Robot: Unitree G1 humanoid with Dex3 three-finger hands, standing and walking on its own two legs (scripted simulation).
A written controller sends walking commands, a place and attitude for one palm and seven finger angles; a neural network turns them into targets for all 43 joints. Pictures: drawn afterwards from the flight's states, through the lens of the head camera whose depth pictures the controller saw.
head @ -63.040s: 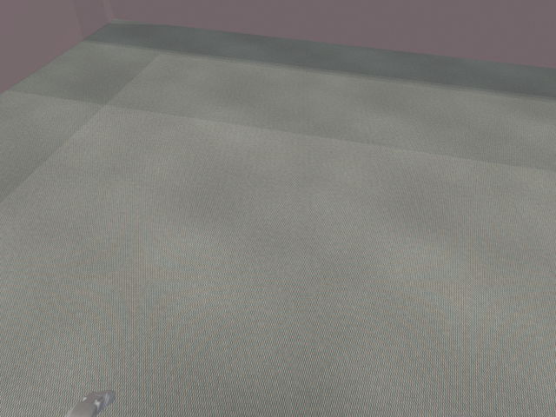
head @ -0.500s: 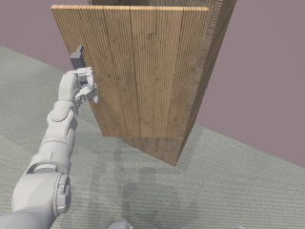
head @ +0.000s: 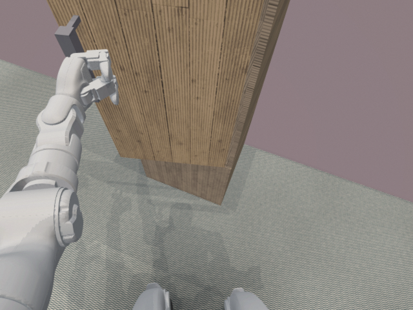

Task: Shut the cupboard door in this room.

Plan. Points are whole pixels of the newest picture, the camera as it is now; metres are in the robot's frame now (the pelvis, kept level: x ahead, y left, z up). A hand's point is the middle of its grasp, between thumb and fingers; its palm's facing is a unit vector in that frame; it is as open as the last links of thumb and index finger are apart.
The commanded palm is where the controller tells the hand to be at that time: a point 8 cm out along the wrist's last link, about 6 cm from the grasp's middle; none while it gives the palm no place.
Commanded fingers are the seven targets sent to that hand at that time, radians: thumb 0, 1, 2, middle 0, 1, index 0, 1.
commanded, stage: push the door shut along its arc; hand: left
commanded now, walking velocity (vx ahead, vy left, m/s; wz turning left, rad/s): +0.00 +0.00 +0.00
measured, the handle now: (85, 61) +0.58 +0.20 +0.12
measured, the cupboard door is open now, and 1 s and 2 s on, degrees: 17 4 0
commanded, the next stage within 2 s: pull the fist back off the door in 0.90 s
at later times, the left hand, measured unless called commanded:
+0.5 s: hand (131, 62) +0.57 +0.10 +0.13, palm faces -0.30 -0.95 +0.01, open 3.1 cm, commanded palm +0.57 +0.15 +0.12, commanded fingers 0.00 0.90 0.90 -1.30 -1.50 -1.30 -1.50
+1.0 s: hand (140, 53) +0.59 +0.09 +0.13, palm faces -0.36 -0.93 -0.01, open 3.3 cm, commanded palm +0.62 +0.10 +0.12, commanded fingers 0.00 0.90 0.90 -1.30 -1.50 -1.30 -1.50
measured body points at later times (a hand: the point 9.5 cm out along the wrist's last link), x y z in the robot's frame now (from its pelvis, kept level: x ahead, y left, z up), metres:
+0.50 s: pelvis +0.01 +0.01 -0.02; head +0.15 +0.02 +0.41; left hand +0.58 +0.16 +0.13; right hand -0.03 -0.26 -0.12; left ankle +0.06 +0.12 -0.69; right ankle -0.01 -0.13 -0.69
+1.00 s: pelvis +0.01 +0.01 -0.03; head +0.17 +0.03 +0.39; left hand +0.61 +0.14 +0.13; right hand -0.05 -0.26 -0.12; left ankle +0.06 +0.12 -0.69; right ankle -0.01 -0.13 -0.69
